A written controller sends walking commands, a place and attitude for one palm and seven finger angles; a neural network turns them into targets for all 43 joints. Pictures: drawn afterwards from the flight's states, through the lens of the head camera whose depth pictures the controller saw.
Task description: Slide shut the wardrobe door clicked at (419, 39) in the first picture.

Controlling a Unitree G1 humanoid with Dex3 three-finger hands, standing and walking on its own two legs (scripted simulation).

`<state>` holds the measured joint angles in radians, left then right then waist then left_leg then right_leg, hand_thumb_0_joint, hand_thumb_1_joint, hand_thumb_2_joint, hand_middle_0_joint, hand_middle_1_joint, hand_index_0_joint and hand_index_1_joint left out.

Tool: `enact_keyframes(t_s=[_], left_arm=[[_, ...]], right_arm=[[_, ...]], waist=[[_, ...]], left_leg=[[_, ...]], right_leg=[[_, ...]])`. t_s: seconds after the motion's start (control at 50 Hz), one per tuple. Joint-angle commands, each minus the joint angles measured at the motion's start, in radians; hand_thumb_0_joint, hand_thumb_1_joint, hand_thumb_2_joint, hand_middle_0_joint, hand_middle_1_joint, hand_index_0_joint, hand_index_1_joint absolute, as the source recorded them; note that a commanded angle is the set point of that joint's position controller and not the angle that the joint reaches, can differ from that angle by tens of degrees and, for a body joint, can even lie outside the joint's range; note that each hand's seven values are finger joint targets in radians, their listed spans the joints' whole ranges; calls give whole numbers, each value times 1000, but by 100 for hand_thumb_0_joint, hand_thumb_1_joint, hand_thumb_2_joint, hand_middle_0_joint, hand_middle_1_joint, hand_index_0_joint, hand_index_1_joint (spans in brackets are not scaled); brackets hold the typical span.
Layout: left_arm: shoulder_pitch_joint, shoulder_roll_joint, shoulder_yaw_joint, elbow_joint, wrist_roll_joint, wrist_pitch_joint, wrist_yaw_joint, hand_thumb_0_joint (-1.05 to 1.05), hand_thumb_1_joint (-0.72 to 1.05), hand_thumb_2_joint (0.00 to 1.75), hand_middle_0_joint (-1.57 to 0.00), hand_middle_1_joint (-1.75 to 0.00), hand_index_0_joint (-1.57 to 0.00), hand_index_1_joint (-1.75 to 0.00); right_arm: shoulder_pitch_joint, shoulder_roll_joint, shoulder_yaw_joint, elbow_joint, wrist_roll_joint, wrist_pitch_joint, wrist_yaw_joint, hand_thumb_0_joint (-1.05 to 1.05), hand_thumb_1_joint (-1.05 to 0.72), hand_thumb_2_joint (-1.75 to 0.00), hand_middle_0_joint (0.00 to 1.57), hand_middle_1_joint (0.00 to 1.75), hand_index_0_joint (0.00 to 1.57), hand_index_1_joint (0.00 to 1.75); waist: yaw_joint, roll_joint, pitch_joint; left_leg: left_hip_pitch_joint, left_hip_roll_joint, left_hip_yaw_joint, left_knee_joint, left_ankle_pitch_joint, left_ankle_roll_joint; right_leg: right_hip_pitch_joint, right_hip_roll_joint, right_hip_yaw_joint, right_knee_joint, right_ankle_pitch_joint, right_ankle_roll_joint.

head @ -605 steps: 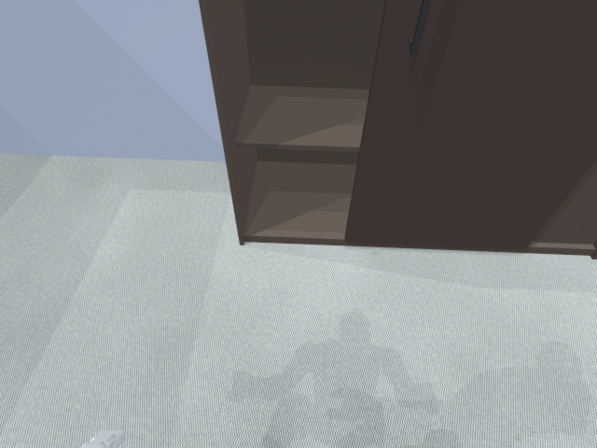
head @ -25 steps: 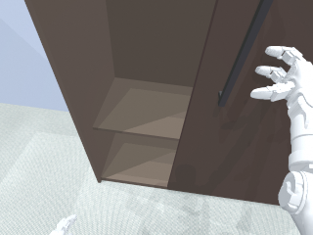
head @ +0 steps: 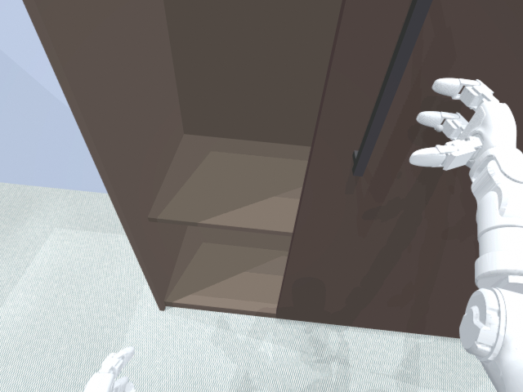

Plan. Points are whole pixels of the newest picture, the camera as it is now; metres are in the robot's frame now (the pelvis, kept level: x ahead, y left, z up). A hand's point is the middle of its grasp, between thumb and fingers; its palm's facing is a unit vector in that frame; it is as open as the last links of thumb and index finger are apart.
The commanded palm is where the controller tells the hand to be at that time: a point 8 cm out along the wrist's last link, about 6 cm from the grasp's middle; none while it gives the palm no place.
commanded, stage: move the hooked fingers beside the handle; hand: right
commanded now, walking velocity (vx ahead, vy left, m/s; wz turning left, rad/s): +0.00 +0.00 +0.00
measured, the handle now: (385, 86) +0.50 -0.12 +0.25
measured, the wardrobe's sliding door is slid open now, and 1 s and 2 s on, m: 0.44 0.44 0.44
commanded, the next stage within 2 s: feel for the door with the fingertips in 0.12 s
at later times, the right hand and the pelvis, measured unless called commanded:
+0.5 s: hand (418, 127) +0.45 -0.17 +0.22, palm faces +0.02 +1.00 +0.00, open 14.0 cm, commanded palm +0.42 -0.22 +0.22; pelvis +0.00 +0.00 +0.00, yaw +0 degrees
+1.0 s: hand (411, 120) +0.46 -0.16 +0.23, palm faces +0.05 +1.00 +0.00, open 14.0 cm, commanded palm +0.44 -0.21 +0.22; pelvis +0.00 +0.01 +0.00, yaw +0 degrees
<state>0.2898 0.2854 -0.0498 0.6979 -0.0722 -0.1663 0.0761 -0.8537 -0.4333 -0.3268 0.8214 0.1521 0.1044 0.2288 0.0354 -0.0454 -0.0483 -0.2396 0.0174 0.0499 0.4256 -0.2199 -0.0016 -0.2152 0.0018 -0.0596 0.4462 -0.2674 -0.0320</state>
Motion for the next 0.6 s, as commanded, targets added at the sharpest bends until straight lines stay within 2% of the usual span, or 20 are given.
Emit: enact_keyframes(t_s=[0.0,0.02,0.04,0.06,0.1,0.12,0.14,0.16,0.18,0.2,0.24,0.28,0.32,0.34,0.36,0.38,0.46,0.52,0.56,0.58], left_arm=[[-9,135,49,-114,2,-43,10,0,90,90,-20,-30,-20,-30],[-12,134,50,-116,2,-44,10,0,90,90,-20,-30,-20,-30],[-18,129,48,-123,3,-48,9,0,90,90,-20,-30,-20,-30],[-14,131,50,-122,4,-49,8,0,90,90,-20,-30,-20,-30],[-10,134,49,-118,4,-44,7,0,90,90,-20,-30,-20,-30],[-15,133,49,-120,1,-42,6,0,90,90,-20,-30,-20,-30],[-19,130,48,-123,0,-42,5,0,90,90,-20,-30,-20,-30],[-13,133,49,-120,-1,-40,6,0,90,90,-20,-30,-20,-30],[-12,136,50,-116,0,-35,7,0,90,90,-20,-30,-20,-30],[-14,135,50,-123,0,-37,6,0,90,90,-20,-30,-20,-30],[-17,130,51,-123,0,-43,6,0,90,90,-20,-30,-20,-30],[-12,133,53,-112,2,-43,7,0,90,90,-20,-30,-20,-30],[-17,129,52,-114,2,-50,4,0,90,90,-20,-30,-20,-30],[-15,129,54,-109,3,-50,4,0,90,90,-20,-30,-20,-30],[-16,127,51,-106,3,-49,4,0,90,90,-20,-30,-20,-30],[-12,129,53,-101,4,-47,2,0,90,90,-20,-30,-20,-30],[-23,121,52,-106,4,-47,-2,0,90,90,-20,-30,-20,-30],[-29,118,51,-107,6,-43,-4,0,90,90,-20,-30,-20,-30],[-34,113,49,-111,8,-43,-6,0,90,90,-20,-30,-20,-30],[-30,117,51,-105,9,-37,-6,0,90,90,-20,-30,-20,-30]], right_arm=[[-528,-251,-38,-205,8,-82,-13,0,50,-30,30,120,30,120],[-541,-264,-45,-236,12,-92,-11,0,50,-30,30,120,30,120],[-543,-232,-25,-254,16,-98,-7,0,50,-30,30,120,30,120],[-526,-264,-56,-251,16,-101,-7,0,50,-30,30,120,30,120],[-493,-273,-64,-229,18,-98,-4,0,50,-30,30,120,30,120],[-489,-259,-52,-231,16,-94,-2,0,50,-30,30,120,30,120],[-473,-244,-43,-225,16,-86,1,0,50,-30,30,120,30,120],[-465,-255,-52,-211,15,-78,0,0,50,-30,30,120,30,120],[-474,-248,-36,-212,13,-77,1,0,50,-30,30,120,30,120],[-494,-250,-38,-236,13,-77,-1,0,50,-30,30,120,30,120],[-514,-196,-2,-261,22,-75,-3,0,50,-30,30,120,30,120],[-517,-200,-8,-271,32,-78,-9,0,50,-30,30,120,30,120],[-525,-171,4,-297,34,-78,-19,0,50,-30,30,120,30,120],[-508,-192,-20,-288,33,-74,-27,0,50,-30,30,120,30,120],[-511,-176,-6,-276,30,-69,-30,0,50,-30,30,120,30,120],[-517,-182,-7,-282,27,-72,-39,0,50,-30,30,120,30,120],[-525,-151,7,-306,15,-61,-65,0,50,-30,30,120,30,120],[-508,-152,-8,-304,16,-60,-86,0,50,-30,30,120,30,120],[-505,-139,-5,-310,11,-57,-97,0,50,-30,30,120,30,120],[-485,-174,-31,-292,5,-57,-104,0,50,-30,30,120,30,120]], waist=[[14,32,-277],[12,17,-307],[11,1,-324],[3,7,-338],[2,34,-307],[3,34,-296],[-1,-3,-280],[2,25,-266],[6,18,-258],[7,3,-272],[15,-6,-280],[17,28,-290],[16,7,-307],[11,13,-305],[12,-8,-293],[11,20,-283],[6,0,-298],[1,47,-306],[-4,24,-307],[-10,60,-302]], left_leg=[[70,-15,-21,-27,283,39],[83,-15,-21,-23,296,39],[88,-14,-22,-17,316,39],[95,-15,-21,-14,331,40],[101,-16,-20,-18,331,39],[97,-16,-19,-19,332,38],[83,-14,-20,-19,326,40],[78,-16,-17,-22,314,38],[80,-15,-16,-26,305,40],[78,-15,-19,-25,303,39],[62,-18,-16,-23,302,39],[72,-20,-13,-27,292,39],[63,-21,-13,-21,293,38],[66,-20,-15,-21,300,38],[59,-20,-15,-21,289,38],[68,-20,-12,-24,286,39],[67,-19,-13,-13,300,39],[89,-20,-15,-15,305,36],[94,-18,-18,-10,323,37],[111,-17,-19,-13,330,36]], right_leg=[[117,-16,71,-38,283,-6],[134,-17,72,-37,299,-3],[149,-16,72,-33,322,-3],[156,-18,75,-30,343,-1],[128,-18,73,-34,333,-3],[126,-19,69,-36,333,-3],[125,-18,67,-36,332,-2],[113,-18,69,-39,316,-2],[106,-19,65,-38,309,-2],[114,-17,67,-38,302,-4],[140,-20,73,-35,318,-1],[138,-22,75,-32,311,-2],[155,-21,80,-32,317,0],[151,-21,77,-29,324,-1],[144,-18,73,-31,309,1],[132,-20,76,-31,307,0],[143,-20,76,-32,327,3],[131,-20,70,-34,316,-2],[130,-17,65,-33,330,-2],[114,-19,61,-30,330,-5]])
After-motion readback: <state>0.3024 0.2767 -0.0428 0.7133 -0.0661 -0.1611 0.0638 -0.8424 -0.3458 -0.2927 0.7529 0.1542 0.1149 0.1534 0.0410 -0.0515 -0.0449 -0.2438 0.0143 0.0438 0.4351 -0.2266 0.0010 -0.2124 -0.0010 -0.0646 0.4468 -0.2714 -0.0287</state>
